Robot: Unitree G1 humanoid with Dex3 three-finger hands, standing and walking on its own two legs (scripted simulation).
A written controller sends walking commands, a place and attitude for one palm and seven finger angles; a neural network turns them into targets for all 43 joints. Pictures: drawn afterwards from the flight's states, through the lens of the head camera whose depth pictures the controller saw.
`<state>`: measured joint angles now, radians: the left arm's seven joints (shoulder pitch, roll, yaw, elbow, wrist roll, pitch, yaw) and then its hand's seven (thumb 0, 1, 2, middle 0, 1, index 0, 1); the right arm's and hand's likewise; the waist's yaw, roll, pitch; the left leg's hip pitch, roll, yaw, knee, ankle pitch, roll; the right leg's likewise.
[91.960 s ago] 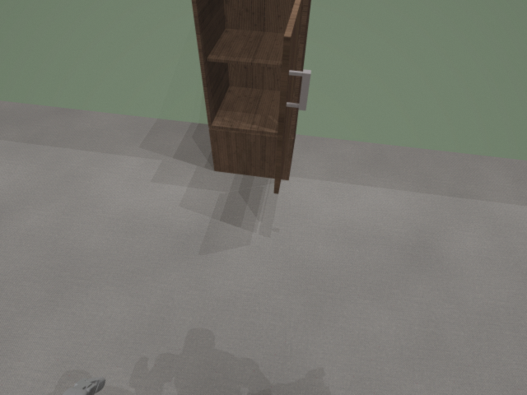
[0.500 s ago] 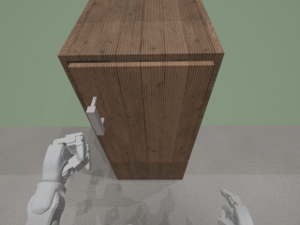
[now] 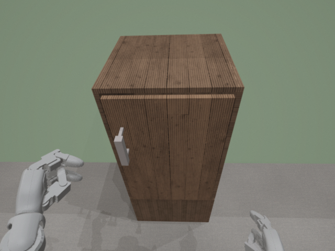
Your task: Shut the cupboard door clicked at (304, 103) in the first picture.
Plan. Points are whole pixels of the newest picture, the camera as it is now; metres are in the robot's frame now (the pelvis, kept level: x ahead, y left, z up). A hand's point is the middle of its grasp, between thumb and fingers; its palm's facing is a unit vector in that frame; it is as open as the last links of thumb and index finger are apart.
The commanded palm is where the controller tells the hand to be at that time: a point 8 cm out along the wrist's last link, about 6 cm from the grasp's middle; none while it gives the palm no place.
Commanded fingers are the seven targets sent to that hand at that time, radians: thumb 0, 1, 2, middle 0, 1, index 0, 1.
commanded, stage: draw the hand back to the body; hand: left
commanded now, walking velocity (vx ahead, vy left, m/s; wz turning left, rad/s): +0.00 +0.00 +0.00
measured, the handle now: (123, 146) +0.43 +0.19 -0.02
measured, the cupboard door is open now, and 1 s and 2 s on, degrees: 0 0 0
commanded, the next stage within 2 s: step back with the hand held close in 0.70 s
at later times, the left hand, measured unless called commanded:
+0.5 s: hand (24, 177) +0.19 +0.28 +0.17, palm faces +0.48 -0.79 -0.39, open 7.1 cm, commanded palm +0.14 +0.31 +0.18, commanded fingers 0.00 0.90 0.90 -0.20 -0.30 -0.20 -0.30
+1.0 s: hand (32, 174) +0.20 +0.26 +0.17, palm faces +0.43 -0.78 -0.46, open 7.4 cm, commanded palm +0.14 +0.30 +0.18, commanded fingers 0.00 0.90 0.90 -0.20 -0.30 -0.20 -0.30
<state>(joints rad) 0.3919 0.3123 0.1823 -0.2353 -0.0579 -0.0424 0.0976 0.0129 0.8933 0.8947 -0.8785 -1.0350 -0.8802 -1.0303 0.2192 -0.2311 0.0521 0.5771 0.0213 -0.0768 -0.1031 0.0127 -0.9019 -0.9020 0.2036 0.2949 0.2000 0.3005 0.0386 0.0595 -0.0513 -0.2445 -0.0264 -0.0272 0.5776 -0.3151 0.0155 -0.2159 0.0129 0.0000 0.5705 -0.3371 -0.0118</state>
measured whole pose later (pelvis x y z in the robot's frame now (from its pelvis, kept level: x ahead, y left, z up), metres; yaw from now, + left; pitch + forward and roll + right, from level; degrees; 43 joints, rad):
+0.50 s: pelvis +0.00 +0.01 +0.01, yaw +0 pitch -4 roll +0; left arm 0.44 0.33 0.35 -0.37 -0.06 -0.06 0.10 0.01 0.89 0.89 -0.26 -0.36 -0.27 -0.36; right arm 0.20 -0.23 0.04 0.63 0.01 -0.10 -0.07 0.01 -0.90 -0.90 0.21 0.30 0.20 0.30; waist 0.07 0.07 -0.01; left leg -0.12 -0.04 -0.02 0.45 -0.26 0.03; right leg -0.10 0.00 0.01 0.44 -0.28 0.00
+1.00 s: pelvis +0.00 +0.00 +0.01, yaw +0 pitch +0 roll -1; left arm 0.50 0.36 0.38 -0.38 -0.06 -0.15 0.10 0.01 0.89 0.89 -0.21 -0.30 -0.21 -0.30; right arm 0.18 -0.25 0.01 0.61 0.00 -0.05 -0.07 0.01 -0.90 -0.90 0.21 0.30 0.20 0.30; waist 0.02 0.08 -0.03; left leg -0.20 -0.01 -0.03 0.47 -0.26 0.01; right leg -0.15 0.02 -0.01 0.42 -0.26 -0.01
